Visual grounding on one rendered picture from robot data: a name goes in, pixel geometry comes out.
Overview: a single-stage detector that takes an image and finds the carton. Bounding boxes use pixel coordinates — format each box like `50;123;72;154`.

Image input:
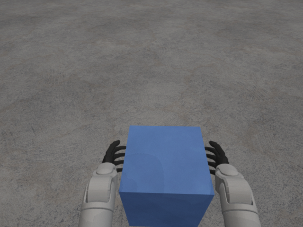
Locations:
119;125;214;227

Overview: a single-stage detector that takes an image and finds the left robot hand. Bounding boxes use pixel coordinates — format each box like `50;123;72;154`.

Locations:
102;140;126;172

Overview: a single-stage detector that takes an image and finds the right robot forearm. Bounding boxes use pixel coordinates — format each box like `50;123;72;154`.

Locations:
215;164;261;227

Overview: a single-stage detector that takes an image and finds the right robot hand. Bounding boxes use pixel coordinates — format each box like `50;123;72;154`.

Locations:
205;141;229;175

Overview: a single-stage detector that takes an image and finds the left robot forearm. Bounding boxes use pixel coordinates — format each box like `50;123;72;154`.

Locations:
78;162;117;227

